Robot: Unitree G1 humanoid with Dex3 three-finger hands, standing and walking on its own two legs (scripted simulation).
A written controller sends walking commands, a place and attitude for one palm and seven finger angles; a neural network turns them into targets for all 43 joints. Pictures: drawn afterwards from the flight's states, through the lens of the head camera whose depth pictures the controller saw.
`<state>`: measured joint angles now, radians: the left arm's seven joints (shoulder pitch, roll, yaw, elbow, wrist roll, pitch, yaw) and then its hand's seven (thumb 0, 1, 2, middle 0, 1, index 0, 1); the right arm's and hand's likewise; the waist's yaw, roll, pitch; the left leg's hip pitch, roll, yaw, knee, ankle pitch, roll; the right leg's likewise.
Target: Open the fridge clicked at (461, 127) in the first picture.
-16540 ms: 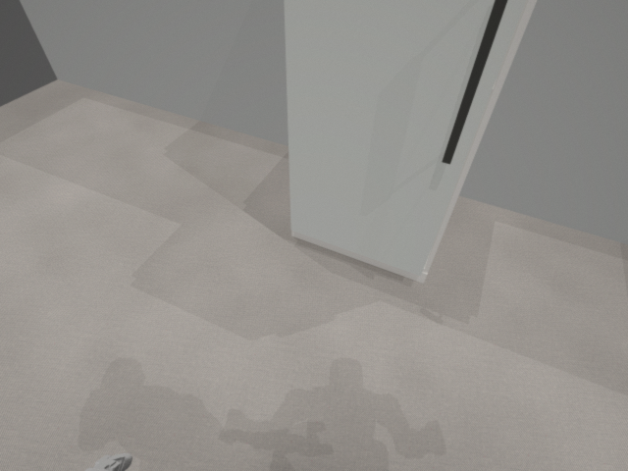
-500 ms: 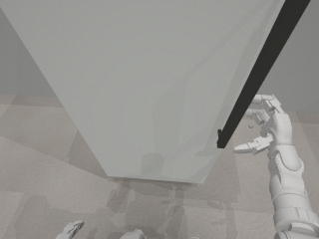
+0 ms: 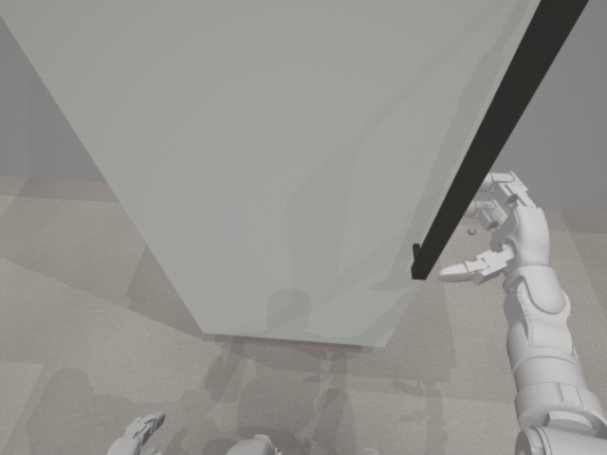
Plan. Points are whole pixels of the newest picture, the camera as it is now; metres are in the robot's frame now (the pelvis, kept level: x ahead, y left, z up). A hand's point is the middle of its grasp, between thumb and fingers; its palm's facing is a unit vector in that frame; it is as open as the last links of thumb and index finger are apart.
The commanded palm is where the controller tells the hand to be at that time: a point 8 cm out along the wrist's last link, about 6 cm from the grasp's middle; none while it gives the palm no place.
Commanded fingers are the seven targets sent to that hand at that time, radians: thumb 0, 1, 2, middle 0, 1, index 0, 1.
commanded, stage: slide the fingers in behind the handle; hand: right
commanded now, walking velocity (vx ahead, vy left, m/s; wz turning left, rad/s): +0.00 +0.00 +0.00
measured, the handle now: (463, 170) +0.45 -0.14 +0.14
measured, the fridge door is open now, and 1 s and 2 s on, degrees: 0 0 0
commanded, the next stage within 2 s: grip the handle and tug to test in 1.60 s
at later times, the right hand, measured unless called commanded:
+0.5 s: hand (453, 238) +0.39 -0.14 +0.07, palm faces -0.04 +1.00 -0.01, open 14.0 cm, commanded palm +0.37 -0.19 +0.08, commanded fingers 0.00 0.50 -0.30 0.30 1.20 0.30 1.20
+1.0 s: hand (436, 234) +0.40 -0.12 +0.07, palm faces -0.03 +1.00 -0.02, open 14.0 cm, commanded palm +0.37 -0.18 +0.08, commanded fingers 0.00 0.50 -0.30 0.30 1.20 0.30 1.20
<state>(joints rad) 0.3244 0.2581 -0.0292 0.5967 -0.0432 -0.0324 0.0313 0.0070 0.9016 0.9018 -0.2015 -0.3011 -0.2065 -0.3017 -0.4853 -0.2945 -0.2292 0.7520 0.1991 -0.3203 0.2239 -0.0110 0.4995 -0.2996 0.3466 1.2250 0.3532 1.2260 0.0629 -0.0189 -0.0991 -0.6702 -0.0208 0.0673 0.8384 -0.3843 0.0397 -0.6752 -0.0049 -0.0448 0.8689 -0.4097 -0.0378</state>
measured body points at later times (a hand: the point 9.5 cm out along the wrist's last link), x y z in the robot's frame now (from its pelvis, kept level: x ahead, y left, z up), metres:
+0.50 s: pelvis +0.00 -0.01 +0.00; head +0.05 +0.00 +0.45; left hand +0.11 +0.25 -0.11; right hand +0.39 -0.20 +0.08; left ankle +0.01 +0.10 -0.70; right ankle +0.01 -0.09 -0.70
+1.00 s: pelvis +0.00 +0.01 +0.00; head +0.06 +0.01 +0.45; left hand +0.11 +0.26 -0.11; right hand +0.39 -0.18 +0.08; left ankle +0.01 +0.10 -0.70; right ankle +0.01 -0.09 -0.70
